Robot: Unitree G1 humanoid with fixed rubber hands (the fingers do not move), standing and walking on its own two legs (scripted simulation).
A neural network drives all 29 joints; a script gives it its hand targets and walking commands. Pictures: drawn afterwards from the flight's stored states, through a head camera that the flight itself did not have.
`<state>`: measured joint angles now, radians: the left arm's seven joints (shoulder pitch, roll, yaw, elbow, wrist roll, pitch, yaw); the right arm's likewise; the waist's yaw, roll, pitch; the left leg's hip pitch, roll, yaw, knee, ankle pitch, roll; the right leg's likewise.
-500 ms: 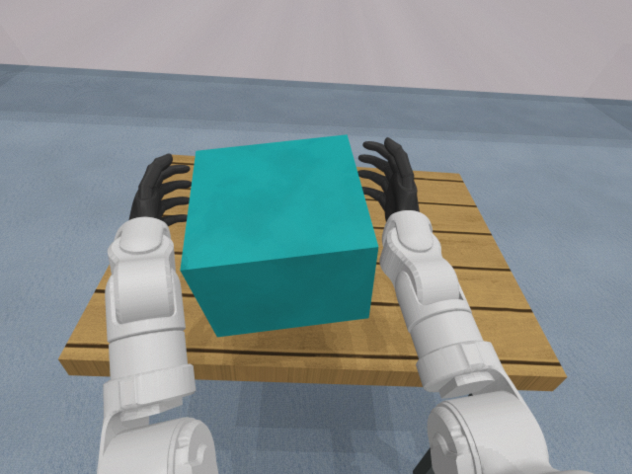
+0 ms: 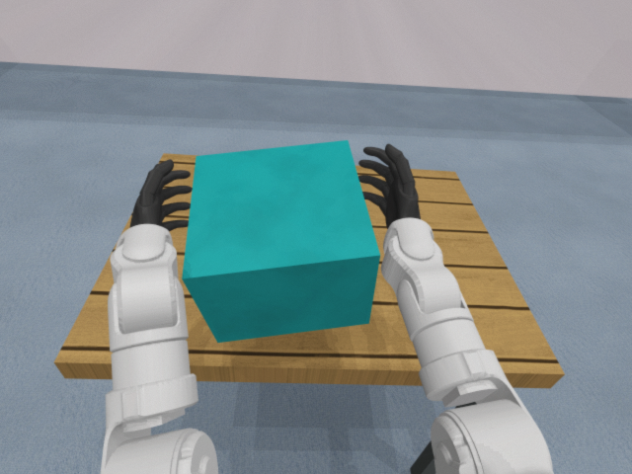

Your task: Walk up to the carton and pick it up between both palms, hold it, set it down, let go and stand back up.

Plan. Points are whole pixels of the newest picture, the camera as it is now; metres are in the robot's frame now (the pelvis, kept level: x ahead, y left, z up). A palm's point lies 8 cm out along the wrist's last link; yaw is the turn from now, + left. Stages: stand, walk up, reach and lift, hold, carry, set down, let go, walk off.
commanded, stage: hold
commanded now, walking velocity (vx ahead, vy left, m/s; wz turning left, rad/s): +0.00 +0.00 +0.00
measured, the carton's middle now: (283, 240) +0.38 +0.00 +0.13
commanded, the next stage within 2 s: none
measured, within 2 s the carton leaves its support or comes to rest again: neither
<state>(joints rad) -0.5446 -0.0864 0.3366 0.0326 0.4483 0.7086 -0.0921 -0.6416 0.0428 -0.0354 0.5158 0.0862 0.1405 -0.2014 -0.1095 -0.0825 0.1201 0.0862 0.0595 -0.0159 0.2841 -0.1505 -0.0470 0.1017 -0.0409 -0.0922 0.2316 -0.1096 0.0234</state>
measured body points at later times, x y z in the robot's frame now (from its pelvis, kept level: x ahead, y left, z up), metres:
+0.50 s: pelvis -0.01 +0.00 +0.00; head -0.05 +0.03 +0.45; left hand +0.37 +0.16 +0.17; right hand +0.36 -0.14 +0.19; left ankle +0.02 +0.15 -0.75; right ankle +0.03 -0.13 -0.75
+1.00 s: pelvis +0.00 +0.00 +0.00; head -0.03 +0.03 +0.45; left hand +0.37 +0.15 +0.17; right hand +0.37 -0.14 +0.19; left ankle +0.02 +0.15 -0.75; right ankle +0.03 -0.13 -0.75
